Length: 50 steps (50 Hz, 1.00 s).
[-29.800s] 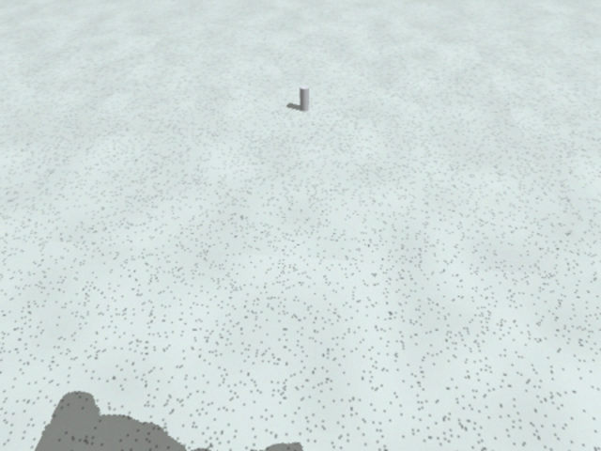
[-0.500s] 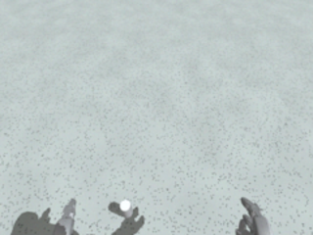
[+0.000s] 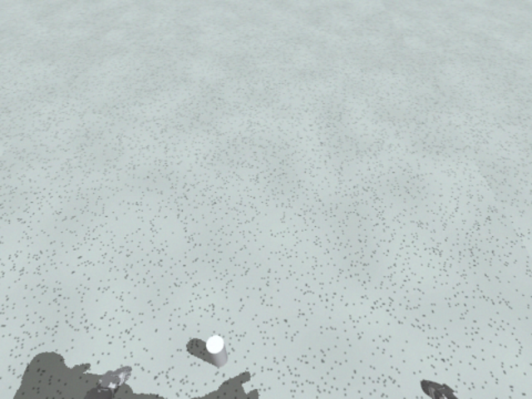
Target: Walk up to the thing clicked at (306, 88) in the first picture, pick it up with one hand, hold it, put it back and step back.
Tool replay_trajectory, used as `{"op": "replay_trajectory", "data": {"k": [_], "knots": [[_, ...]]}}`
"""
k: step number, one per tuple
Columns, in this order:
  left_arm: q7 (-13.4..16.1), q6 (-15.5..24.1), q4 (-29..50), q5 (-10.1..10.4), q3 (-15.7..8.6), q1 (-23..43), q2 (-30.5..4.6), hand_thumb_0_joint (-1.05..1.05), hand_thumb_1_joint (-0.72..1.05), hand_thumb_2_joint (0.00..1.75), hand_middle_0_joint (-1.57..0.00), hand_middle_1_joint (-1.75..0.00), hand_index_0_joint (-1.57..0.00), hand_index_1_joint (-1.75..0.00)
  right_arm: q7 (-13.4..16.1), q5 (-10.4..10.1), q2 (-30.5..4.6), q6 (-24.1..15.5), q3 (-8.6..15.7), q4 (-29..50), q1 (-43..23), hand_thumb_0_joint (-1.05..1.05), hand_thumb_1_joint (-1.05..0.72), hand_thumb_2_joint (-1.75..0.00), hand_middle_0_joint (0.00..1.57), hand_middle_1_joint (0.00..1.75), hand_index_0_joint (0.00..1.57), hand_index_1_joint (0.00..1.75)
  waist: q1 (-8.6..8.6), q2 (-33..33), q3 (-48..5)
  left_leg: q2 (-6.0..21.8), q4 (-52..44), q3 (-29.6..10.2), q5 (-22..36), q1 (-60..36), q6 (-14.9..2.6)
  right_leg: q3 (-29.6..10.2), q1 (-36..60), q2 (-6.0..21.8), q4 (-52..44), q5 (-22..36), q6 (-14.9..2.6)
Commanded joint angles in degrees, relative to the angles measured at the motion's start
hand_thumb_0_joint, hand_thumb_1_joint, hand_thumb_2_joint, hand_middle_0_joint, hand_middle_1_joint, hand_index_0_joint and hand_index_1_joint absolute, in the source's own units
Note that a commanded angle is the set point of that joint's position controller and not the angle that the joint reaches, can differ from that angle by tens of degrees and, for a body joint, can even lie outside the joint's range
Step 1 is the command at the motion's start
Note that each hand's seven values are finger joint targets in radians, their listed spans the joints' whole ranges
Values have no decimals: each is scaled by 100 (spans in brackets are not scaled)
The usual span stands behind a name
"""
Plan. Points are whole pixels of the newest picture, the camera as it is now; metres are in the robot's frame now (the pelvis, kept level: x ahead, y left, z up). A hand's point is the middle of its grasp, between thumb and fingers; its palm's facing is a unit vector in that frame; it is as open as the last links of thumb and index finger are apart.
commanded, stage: stand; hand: left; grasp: from the side
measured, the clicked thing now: (217, 351) +0.40 +0.18 -0.67
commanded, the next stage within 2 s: none
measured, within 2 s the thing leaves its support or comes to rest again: neither
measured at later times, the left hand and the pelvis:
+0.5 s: hand out of the picture +0.04 +0.26 -0.13, palm faces -0.01 -0.94 -0.33, open 7.4 cm; pelvis -0.01 +0.02 +0.03, yaw +0 degrees
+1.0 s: hand out of the picture +0.04 +0.25 -0.13, palm faces -0.03 -0.94 -0.34, open 7.4 cm; pelvis -0.01 +0.01 +0.04, yaw +0 degrees
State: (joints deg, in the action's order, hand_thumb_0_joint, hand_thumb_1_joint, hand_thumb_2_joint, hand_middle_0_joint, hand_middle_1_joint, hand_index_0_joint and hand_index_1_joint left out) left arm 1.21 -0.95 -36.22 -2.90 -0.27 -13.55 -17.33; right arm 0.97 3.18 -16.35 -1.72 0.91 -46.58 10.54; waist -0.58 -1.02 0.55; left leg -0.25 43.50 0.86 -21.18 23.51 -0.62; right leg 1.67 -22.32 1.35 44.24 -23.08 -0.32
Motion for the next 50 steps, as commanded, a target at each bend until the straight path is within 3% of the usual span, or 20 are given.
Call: {"op": "replay_trajectory", "data": {"k": [1, 7, 9, 11, 13, 15, 18, 23, 25, 32, 34, 40, 46, 50], "knots": [[74, 333, -33, 55, -361, 340, -957, 0, 90, 90, -20, -30, -20, -30, 15, -17, -895, -139, 327, 196, -253, 0, -90, -90, 20, 30, 20, 30, 2, 38, -647, 342, -1015, -538, 1316, -734, -259, -626, 555, 487, -1164, 1479, -280], [79, 336, -863, 84, -305, 420, -1022, 0, 90, 90, -20, -30, -20, -30, -5, -47, -1002, -52, 302, -329, -292, 0, -90, -90, 20, 30, 20, 30, 20, 62, -64, 445, -1736, -670, 907, -880, -235, -638, 688, 484, -1840, 1045, -211], [83, 348, -1121, 102, -281, 371, -1071, 0, 90, 90, -20, -30, -20, -30, -6, -86, -1059, -46, 303, -521, -253, 0, -90, -90, 20, 30, 20, 30, 35, 6, -127, 458, -1801, -662, 1244, -1099, -203, -642, 904, 531, -1988, 1331, -206], [85, 337, -1336, 142, -274, 417, -1075, 0, 90, 90, -20, -30, -20, -30, -3, -93, -1129, -31, 290, -686, -267, 0, -90, -90, 20, 30, 20, 30, 15, 137, -132, 530, -2062, -717, 1203, -1122, -199, -597, 1146, 506, -2089, 1265, -154], [78, 308, -1542, 145, -252, 407, -1070, 0, 90, 90, -20, -30, -20, -30, 0, -106, -1207, -10, 276, -826, -326, 0, -90, -90, 20, 30, 20, 30, -20, 264, 3, 580, -2388, -833, 775, -1004, -186, -527, 1269, 459, -2189, 1068, -117], [74, 310, -1738, 149, -240, 412, -1107, 0, 90, 90, -20, -30, -20, -30, 10, -118, -1209, -16, 263, -928, -401, 0, -90, -90, 20, 30, 20, 30, -42, 180, -62, 578, -2428, -786, 1132, -1215, -171, -544, 1365, 503, -2266, 1272, -117], [64, 305, -1954, 148, -216, 453, -1145, 0, 90, 90, -20, -30, -20, -30, 12, -139, -1251, -16, 250, -1119, -396, 0, -90, -90, 20, 30, 20, 30, -31, 192, -31, 579, -2602, -786, 1108, -1282, -122, -540, 1453, 524, -2421, 1271, -83], [35, 268, -2277, 140, -191, 409, -1154, 0, 90, 90, -20, -30, -20, -30, 1, -153, -1308, 43, 247, -1317, -454, 0, -90, -90, 20, 30, 20, 30, -39, 261, 313, 611, -2940, -903, 202, -1051, -124, -483, 1327, 459, -2573, 808, -27], [37, 279, -2358, 127, -177, 456, -1135, 0, 90, 90, -20, -30, -20, -30, -5, -160, -1273, 31, 238, -1358, -507, 0, -90, -90, 20, 30, 20, 30, -34, 160, 179, 631, -2922, -896, 490, -1201, -115, -489, 1371, 507, -2606, 956, -35], [35, 297, -2542, 138, -157, 552, -1207, 0, 90, 90, -20, -30, -20, -30, -33, -179, -1304, 64, 226, -1522, -472, 0, -90, -90, 20, 30, 20, 30, 30, 95, 229, 578, -2904, -827, 308, -1166, -115, -563, 1277, 539, -2835, 582, -8], [30, 310, -2582, 145, -148, 532, -1207, 0, 90, 90, -20, -30, -20, -30, -37, -186, -1294, 54, 218, -1546, -491, 0, -90, -90, 20, 30, 20, 30, 32, 83, 89, 588, -2832, -790, 664, -1383, -120, -578, 1280, 581, -2848, 801, -14], [22, 283, -2690, 166, -146, 565, -1231, 0, 90, 90, -20, -30, -20, -30, -15, -205, -1350, 37, 183, -1608, -556, 0, -90, -90, 20, 30, 20, 30, 12, 226, 123, 660, -3033, -862, 540, -1230, -105, -525, 1465, 566, -2732, 1087, -37], [26, 304, -2750, 170, -128, 631, -1243, 0, 90, 90, -20, -30, -20, -30, -27, -221, -1324, 20, 161, -1670, -571, 0, -90, -90, 20, 30, 20, 30, 44, 4, 79, 633, -2877, -751, 1196, -1460, -103, -565, 1443, 633, -2834, 1262, -42], [23, 301, -2770, 179, -141, 696, -1262, 0, 90, 90, -20, -30, -20, -30, -16, -226, -1387, 18, 162, -1719, -563, 0, -90, -90, 20, 30, 20, 30, 51, 91, -11, 649, -2870, -721, 1298, -1593, -98, -577, 1511, 642, -2858, 1414, -34]]}}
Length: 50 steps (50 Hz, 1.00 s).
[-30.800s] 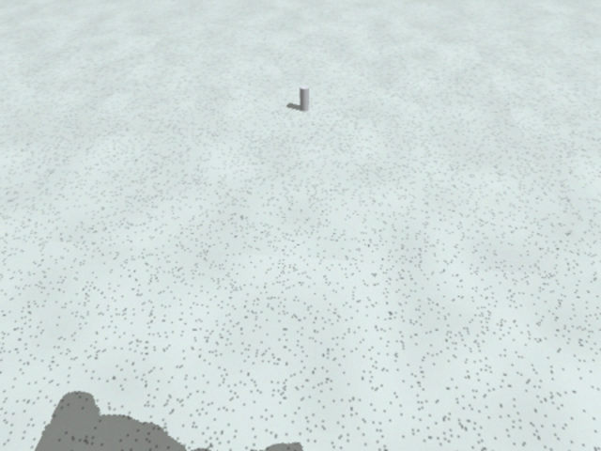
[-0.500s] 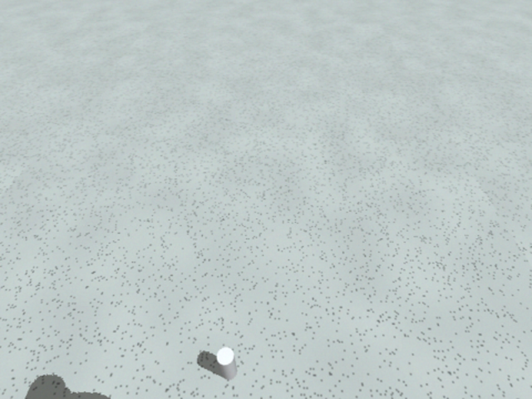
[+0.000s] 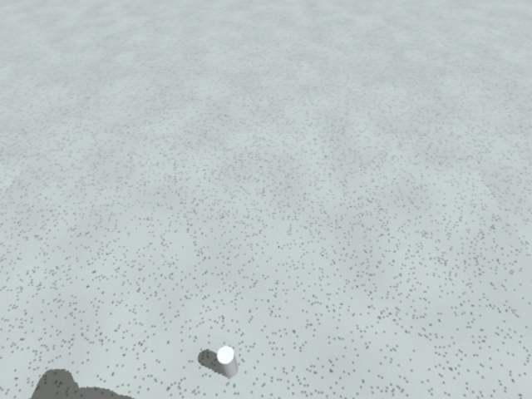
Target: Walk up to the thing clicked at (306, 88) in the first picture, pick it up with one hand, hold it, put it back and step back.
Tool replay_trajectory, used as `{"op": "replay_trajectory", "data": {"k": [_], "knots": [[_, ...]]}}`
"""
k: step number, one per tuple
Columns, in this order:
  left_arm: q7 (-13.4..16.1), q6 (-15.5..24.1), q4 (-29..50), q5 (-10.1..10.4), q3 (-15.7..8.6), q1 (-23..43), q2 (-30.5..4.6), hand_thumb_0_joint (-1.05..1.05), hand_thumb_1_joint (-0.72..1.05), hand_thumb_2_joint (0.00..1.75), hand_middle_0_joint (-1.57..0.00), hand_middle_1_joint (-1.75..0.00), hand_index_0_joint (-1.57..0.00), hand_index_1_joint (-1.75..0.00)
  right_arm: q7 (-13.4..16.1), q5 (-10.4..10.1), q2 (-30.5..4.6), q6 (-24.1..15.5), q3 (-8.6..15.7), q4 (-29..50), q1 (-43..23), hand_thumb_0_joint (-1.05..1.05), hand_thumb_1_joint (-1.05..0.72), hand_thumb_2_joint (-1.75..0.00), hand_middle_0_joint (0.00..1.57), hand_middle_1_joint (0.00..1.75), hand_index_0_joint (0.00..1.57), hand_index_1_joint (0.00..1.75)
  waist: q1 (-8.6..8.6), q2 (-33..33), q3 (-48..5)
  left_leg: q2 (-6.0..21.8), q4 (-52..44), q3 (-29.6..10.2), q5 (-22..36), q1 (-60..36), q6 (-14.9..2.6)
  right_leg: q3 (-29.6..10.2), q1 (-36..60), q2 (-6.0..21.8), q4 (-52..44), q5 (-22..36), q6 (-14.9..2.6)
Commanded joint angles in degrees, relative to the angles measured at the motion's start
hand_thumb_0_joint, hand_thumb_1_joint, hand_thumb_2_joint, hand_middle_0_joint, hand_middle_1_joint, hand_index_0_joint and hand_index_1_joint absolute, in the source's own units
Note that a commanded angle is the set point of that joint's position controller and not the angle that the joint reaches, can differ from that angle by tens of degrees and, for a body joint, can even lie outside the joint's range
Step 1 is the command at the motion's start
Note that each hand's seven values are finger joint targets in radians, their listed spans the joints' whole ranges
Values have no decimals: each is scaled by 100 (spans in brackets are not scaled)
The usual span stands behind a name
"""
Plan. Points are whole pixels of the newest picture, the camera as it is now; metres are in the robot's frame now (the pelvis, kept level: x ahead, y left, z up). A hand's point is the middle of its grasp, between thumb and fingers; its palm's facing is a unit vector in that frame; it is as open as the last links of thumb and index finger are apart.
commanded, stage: stand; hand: left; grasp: from the side
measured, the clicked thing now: (227, 362) +0.41 +0.16 -0.71
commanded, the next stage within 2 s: step back in 1.02 s
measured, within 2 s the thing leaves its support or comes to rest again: neither
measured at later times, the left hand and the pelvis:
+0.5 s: hand out of the picture +0.09 +0.23 -0.16, palm faces -0.04 -0.94 -0.33, open 7.4 cm; pelvis +0.02 -0.01 +0.00, yaw +0 degrees
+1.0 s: hand out of the picture +0.10 +0.23 -0.16, palm faces -0.03 -0.94 -0.34, open 7.4 cm; pelvis +0.03 -0.01 +0.00, yaw -1 degrees
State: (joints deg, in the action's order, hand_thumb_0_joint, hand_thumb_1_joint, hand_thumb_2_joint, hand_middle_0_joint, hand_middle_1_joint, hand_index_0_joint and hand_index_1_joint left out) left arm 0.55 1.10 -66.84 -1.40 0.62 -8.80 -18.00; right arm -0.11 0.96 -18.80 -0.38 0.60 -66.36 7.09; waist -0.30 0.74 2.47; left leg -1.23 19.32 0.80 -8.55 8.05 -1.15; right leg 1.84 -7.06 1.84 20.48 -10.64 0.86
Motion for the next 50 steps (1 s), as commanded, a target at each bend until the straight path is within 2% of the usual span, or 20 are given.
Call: {"op": "replay_trajectory", "data": {"k": [1, 4, 7, 10, 12, 13, 14, 15, 19, 24, 33, 37, 40, 43, 45, 49, 50], "knots": [[88, 97, 297, 30, -235, 224, -1214, 0, 90, 90, -20, -30, -20, -30, 87, -8, -1100, -116, 178, 267, -250, 0, -90, -90, 20, 30, 20, 30, 12, -149, -205, 751, -454, -708, 108, -77, -43, -572, -43, 588, -482, 187, -150], [90, 109, 310, 43, -241, 299, -1217, 0, 90, 90, -20, -30, -20, -30, 95, -12, -1106, -128, 172, 253, -254, 0, -90, -90, 20, 30, 20, 30, 21, -171, -278, 778, -398, -663, 534, -182, -37, -607, 67, 629, -484, 566, -140], [96, 93, 305, 34, -251, 338, -1185, 0, 90, 90, -20, -30, -20, -30, 106, -10, -1133, -128, 180, 251, -310, 0, -90, -90, 20, 30, 20, 30, 19, -120, -270, 798, -408, -648, 615, -197, -21, -555, 88, 607, -470, 619, -126], [86, 89, 285, 52, -243, 336, -1166, 0, 90, 90, -20, -30, -20, -30, 94, -11, -1137, -117, 180, 226, -295, 0, -90, -90, 20, 30, 20, 30, 27, -164, -112, 776, -467, -653, 286, -90, 3, -566, 24, 579, -595, 285, -116], [79, 92, 326, 47, -265, 379, -1201, 0, 90, 90, -20, -30, -20, -30, 100, -2, -1161, -120, 195, 232, -292, 0, -90, -90, 20, 30, 20, 30, 22, -92, -267, 796, -454, -621, 381, -184, 10, -605, 107, 616, -577, 404, -137], [73, 90, 311, 54, -266, 390, -1221, 0, 90, 90, -20, -30, -20, -30, 96, -3, -1134, -117, 179, 215, -279, 0, -90, -90, 20, 30, 20, 30, 24, -111, -170, 779, -506, -642, 289, -69, 35, -593, 80, 596, -597, 296, -131], [70, 97, 340, 49, -274, 422, -1214, 0, 90, 90, -20, -30, -20, -30, 105, 2, -1164, -126, 190, 236, -329, 0, -90, -90, 20, 30, 20, 30, 19, -1, -318, 804, -457, -611, 396, -176, 7, -622, 174, 626, -558, 508, -153], [71, 92, 322, 44, -277, 411, -1220, 0, 90, 90, -20, -30, -20, -30, 102, -7, -1155, -130, 187, 231, -323, 0, -90, -90, 20, 30, 20, 30, 23, -30, -318, 797, -500, -631, 337, -142, 26, -598, 168, 610, -570, 457, -140], [82, 102, 347, 48, -281, 491, -1228, 0, 90, 90, -20, -30, -20, -30, 105, -6, -1158, -129, 200, 248, -342, 0, -90, -90, 20, 30, 20, 30, 33, -156, -434, 842, -411, -601, 822, -275, 8, -571, 268, 627, -533, 834, -142], [82, 117, 367, 60, -285, 490, -1229, 0, 90, 90, -20, -30, -20, -30, 97, -15, -1165, -135, 188, 264, -345, 0, -90, -90, 20, 30, 20, 30, 38, -125, -463, 850, -388, -589, 1005, -302, 12, -561, 340, 635, -533, 1100, -130], [69, 87, 362, 67, -301, 523, -1258, 0, 90, 90, -20, -30, -20, -30, 109, -22, -1182, -125, 177, 255, -369, 0, -90, -90, 20, 30, 20, 30, 36, -100, -382, 858, -458, -566, 754, -277, 35, -572, 316, 619, -593, 839, -142], [67, 97, 374, 72, -299, 516, -1251, 0, 90, 90, -20, -30, -20, -30, 112, -21, -1215, -141, 177, 268, -342, 0, -90, -90, 20, 30, 20, 30, 47, -75, -482, 892, -418, -549, 1018, -412, 22, -581, 355, 637, -557, 1124, -164], [59, 81, 365, 76, -298, 494, -1230, 0, 90, 90, -20, -30, -20, -30, 115, -22, -1217, -145, 178, 259, -383, 0, -90, -90, 20, 30, 20, 30, 31, -90, -395, 879, -465, -563, 925, -424, 52, -557, 238, 604, -572, 964, -169], [55, 74, 372, 75, -305, 495, -1254, 0, 90, 90, -20, -30, -20, -30, 110, -19, -1236, -131, 181, 262, -372, 0, -90, -90, 20, 30, 20, 30, 42, -28, -264, 857, -518, -558, 547, -283, 56, -593, 174, 596, -651, 624, -156], [55, 78, 386, 68, -312, 505, -1275, 0, 90, 90, -20, -30, -20, -30, 109, -15, -1210, -140, 180, 279, -375, 0, -90, -90, 20, 30, 20, 30, 38, -108, -370, 896, -474, -564, 841, -372, 46, -584, 235, 612, -592, 839, -186], [56, 97, 385, 80, -295, 446, -1254, 0, 90, 90, -20, -30, -20, -30, 92, -27, -1212, -138, 170, 288, -357, 0, -90, -90, 20, 30, 20, 30, 44, -157, -356, 874, -468, -562, 795, -317, 42, -583, 273, 610, -623, 900, -169], [58, 105, 414, 77, -310, 475, -1298, 0, 90, 90, -20, -30, -20, -30, 100, -21, -1222, -141, 185, 303, -381, 0, -90, -90, 20, 30, 20, 30, 42, -158, -489, 894, -431, -553, 940, -454, 24, -597, 309, 628, -570, 1040, -185]]}}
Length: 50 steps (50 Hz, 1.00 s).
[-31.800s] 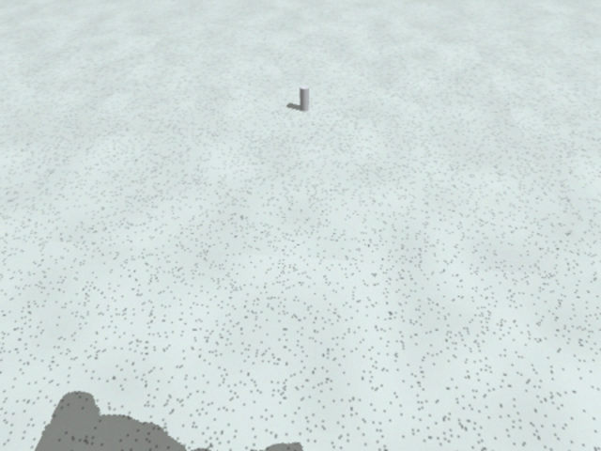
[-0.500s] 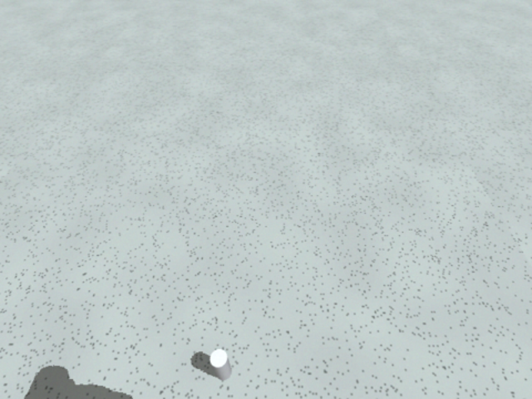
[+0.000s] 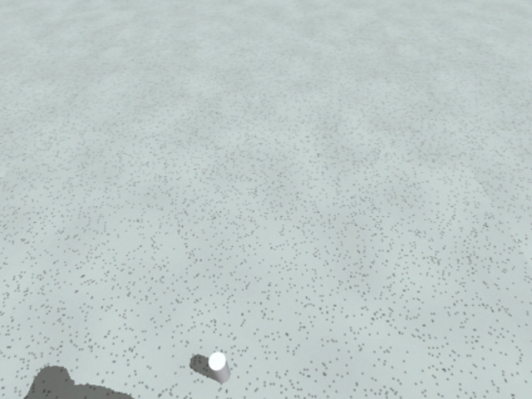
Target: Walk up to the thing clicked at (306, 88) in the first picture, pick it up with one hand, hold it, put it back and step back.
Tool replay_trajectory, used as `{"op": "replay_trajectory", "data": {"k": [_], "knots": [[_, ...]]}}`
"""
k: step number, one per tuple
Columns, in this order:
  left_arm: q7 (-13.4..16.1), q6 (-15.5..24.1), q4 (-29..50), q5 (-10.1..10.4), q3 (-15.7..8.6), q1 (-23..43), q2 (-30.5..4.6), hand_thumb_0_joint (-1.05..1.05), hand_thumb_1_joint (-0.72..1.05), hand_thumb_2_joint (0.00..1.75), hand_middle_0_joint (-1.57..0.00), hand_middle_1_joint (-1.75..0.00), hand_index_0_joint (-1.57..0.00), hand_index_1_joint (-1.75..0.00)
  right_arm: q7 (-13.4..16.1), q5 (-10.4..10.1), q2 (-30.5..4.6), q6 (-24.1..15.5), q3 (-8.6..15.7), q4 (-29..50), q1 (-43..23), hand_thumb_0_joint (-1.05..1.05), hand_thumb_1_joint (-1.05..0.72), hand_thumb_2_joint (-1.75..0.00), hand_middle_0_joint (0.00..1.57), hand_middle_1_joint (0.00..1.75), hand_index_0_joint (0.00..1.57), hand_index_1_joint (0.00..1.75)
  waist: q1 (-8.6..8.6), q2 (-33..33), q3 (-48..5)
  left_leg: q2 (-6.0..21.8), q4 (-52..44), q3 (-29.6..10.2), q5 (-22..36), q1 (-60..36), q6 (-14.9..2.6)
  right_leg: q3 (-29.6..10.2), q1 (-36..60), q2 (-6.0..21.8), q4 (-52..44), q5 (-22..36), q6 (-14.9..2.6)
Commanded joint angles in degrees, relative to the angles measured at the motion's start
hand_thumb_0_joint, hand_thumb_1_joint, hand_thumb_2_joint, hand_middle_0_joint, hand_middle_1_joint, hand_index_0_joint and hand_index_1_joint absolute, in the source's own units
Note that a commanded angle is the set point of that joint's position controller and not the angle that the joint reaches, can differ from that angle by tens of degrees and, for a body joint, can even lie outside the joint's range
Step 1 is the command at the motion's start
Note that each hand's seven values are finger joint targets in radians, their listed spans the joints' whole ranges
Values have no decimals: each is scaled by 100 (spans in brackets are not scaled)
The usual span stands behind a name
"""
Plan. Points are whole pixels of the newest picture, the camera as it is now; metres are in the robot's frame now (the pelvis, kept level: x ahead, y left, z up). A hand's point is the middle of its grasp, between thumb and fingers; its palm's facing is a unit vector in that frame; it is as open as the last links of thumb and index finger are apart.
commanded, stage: stand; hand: left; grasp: from the side
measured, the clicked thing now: (220, 368) +0.38 +0.18 -0.71
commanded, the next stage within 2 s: step back in 0.02 s
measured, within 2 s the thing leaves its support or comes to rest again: neither
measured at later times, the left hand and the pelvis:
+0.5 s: hand out of the picture +0.09 +0.31 -0.18, palm faces -0.05 -0.94 -0.35, open 7.4 cm; pelvis -0.06 +0.05 -0.02, yaw +0 degrees
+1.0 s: hand out of the picture -0.03 +0.31 -0.15, palm faces -0.05 -0.92 -0.40, open 7.4 cm; pelvis -0.16 +0.05 -0.02, yaw -2 degrees
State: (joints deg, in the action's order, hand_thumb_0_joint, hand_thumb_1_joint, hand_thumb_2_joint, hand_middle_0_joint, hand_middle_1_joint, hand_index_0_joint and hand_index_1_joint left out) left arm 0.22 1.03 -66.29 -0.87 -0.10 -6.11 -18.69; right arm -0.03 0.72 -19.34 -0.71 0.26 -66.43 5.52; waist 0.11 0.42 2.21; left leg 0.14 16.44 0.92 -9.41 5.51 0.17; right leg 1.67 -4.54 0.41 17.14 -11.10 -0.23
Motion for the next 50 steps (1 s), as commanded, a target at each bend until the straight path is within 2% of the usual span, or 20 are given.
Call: {"op": "replay_trajectory", "data": {"k": [1, 6, 10, 12, 14, 15, 16, 17, 19, 24, 26, 31, 34, 36, 38, 39, 40, 44, 47, 50], "knots": [[111, 46, 490, 117, -514, 109, -1664, 0, 90, 90, -20, -30, -20, -30, 64, -10, -1470, -10, 328, 455, -417, 0, -90, -90, 20, 30, 20, 30, -16, -132, 121, 632, 547, -568, 1792, 224, -240, -645, -377, 678, 221, 2076, -116], [141, -24, 955, 108, -609, 142, -1702, 0, 90, 90, -20, -30, -20, -30, 38, -94, -1278, 133, 372, 777, -114, 0, -90, -90, 20, 30, 20, 30, 70, -426, -600, 244, 1615, -226, 1229, 436, -217, -1015, -208, 1150, 461, 2620, -684], [160, -104, 1386, -20, -665, 505, -1849, 0, 90, 90, -20, -30, -20, -30, 5, -52, -1252, 276, 468, 990, 117, 0, -90, -90, 20, 30, 20, 30, 58, -1005, -595, -232, 3059, -255, -1506, 820, -234, -1533, -693, 1903, 482, 2539, -1378], [144, -135, 1596, -78, -677, 748, -1865, 0, 90, 90, -20, -30, -20, -30, -34, -30, -1249, 318, 497, 1056, 491, 0, -90, -90, 20, 30, 20, 30, 237, -1203, -511, -104, 3233, -440, -1969, 740, -313, -1412, -1148, 1971, 637, 2291, -1412], [135, -183, 1720, -51, -619, 908, -1711, 0, 90, 90, -20, -30, -20, -30, -51, -64, -1295, 248, 532, 1056, 641, 0, -90, -90, 20, 30, 20, 30, 329, -945, -543, -29, 2251, -353, -825, 580, -311, -956, -1098, 1488, 1273, 2086, -996], [126, -228, 1738, -13, -584, 748, -1588, 0, 90, 90, -20, -30, -20, -30, -28, -48, -1412, 195, 560, 1118, 522, 0, -90, -90, 20, 30, 20, 30, 264, -289, -519, 305, 1366, -598, 1054, 623, -356, -587, -992, 940, 1887, 1606, -638], [129, -256, 1830, 68, -546, 715, -1348, 0, 90, 90, -20, -30, -20, -30, -4, 14, -1722, 151, 622, 1243, 363, 0, -90, -90, 20, 30, 20, 30, 220, 688, -537, 1046, 738, -1616, 2537, 582, -668, -212, -1254, 53, 2866, 707, -236], [169, -302, 1870, 65, -539, 710, -1185, 0, 90, 90, -20, -30, -20, -30, 28, 80, -1990, 115, 682, 1259, 521, 0, -90, -90, 20, 30, 20, 30, 270, 1227, -425, 1577, 521, -2539, 3646, -50, -978, -533, -2234, -667, 3558, -1999, -151], [205, -376, 1819, 43, -512, 233, -1174, 0, 90, 90, -20, -30, -20, -30, 93, 96, -1912, 77, 671, 1367, 474, 0, -90, -90, 20, 30, 20, 30, 122, 677, -600, 1810, 899, -2256, 4484, -259, -1382, -1080, -2362, -633, 4625, -2607, -180], [205, -370, 1807, 69, -588, 24, -1365, 0, 90, 90, -20, -30, -20, -30, 234, 87, -1570, 71, 576, 1768, -60, 0, -90, -90, 20, 30, 20, 30, -90, 673, -520, 1294, 1150, -1438, 3569, -169, -1293, -1232, -2470, -616, 5232, -1806, -38], [189, -338, 1894, 29, -610, 70, -1343, 0, 90, 90, -20, -30, -20, -30, 249, 64, -1480, 74, 597, 1768, 271, 0, -90, -90, 20, 30, 20, 30, 68, 581, -575, 1248, 1226, -1438, 3546, -499, -1265, -1136, -2480, -582, 4854, -1710, 61], [163, -260, 2126, 18, -641, 126, -1298, 0, 90, 90, -20, -30, -20, -30, 247, 39, -1616, 102, 651, 1860, 566, 0, -90, -90, 20, 30, 20, 30, 288, 608, -645, 1377, 1428, -1467, 3220, -806, -1413, -834, -2231, -312, 3282, -1699, 135], [122, -210, 2042, -6, -678, -190, -1260, 0, 90, 90, -20, -30, -20, -30, 192, 14, -1643, 147, 628, 1971, 374, 0, -90, -90, 20, 30, 20, 30, 176, 745, -822, 1187, 1605, -1315, 2711, -395, -1162, -482, -1453, -228, 2058, -1326, -3], [122, -177, 1850, -57, -688, -610, -1199, 0, 90, 90, -20, -30, -20, -30, 170, -35, -1652, 189, 615, 2023, 121, 0, -90, -90, 20, 30, 20, 30, -80, 634, -910, 1148, 1872, -1260, 2322, 135, -977, -334, -651, -230, 893, -233, -137], [143, -101, 1899, -140, -784, -650, -1648, 0, 90, 90, -20, -30, -20, -30, 149, -140, -1367, 181, 529, 2112, 2, 0, -90, -90, 20, 30, 20, 30, -93, -363, -1072, 497, 2547, -894, 785, 1408, -478, -1702, 235, 684, 913, 1673, -552], [111, -136, 2018, -43, -854, -370, -1989, 0, 90, 90, -20, -30, -20, -30, 150, -130, -1217, 201, 489, 2164, -102, 0, -90, -90, 20, 30, 20, 30, -162, -1182, -565, -449, 3386, -351, -990, 1875, -145, -2606, -308, 1520, 566, 2065, -1359], [122, -123, 2220, -109, -869, -41, -2214, 0, 90, 90, -20, -30, -20, -30, 211, -81, -1272, 264, 545, 2079, -63, 0, -90, -90, 20, 30, 20, 30, -209, -1663, -266, -553, 4612, -629, -2748, 1683, -47, -3403, -1195, 2309, 332, 2341, -1998], [164, -139, 2462, -41, -763, 351, -1533, 0, 90, 90, -20, -30, -20, -30, 158, -122, -1374, 247, 528, 1806, 383, 0, -90, -90, 20, 30, 20, 30, 77, -849, 8, -819, 5195, -955, -2125, 1949, 10, -1705, -1025, 1236, 689, 2455, -1334], [160, -175, 2503, -97, -742, -12, -1465, 0, 90, 90, -20, -30, -20, -30, 189, -116, -1326, 189, 455, 1879, 402, 0, -90, -90, 20, 30, 20, 30, -146, -819, -211, -720, 4488, -690, -2013, 2032, 98, -1456, -422, 942, 947, 2504, -1219], [174, -232, 2581, -127, -759, -118, -1525, 0, 90, 90, -20, -30, -20, -30, 200, -87, -1262, 157, 457, 1961, 510, 0, -90, -90, 20, 30, 20, 30, -162, -1228, -560, -337, 3179, -502, -2145, 2018, 128, -1510, 385, 1132, 1173, 2687, -1215]]}}
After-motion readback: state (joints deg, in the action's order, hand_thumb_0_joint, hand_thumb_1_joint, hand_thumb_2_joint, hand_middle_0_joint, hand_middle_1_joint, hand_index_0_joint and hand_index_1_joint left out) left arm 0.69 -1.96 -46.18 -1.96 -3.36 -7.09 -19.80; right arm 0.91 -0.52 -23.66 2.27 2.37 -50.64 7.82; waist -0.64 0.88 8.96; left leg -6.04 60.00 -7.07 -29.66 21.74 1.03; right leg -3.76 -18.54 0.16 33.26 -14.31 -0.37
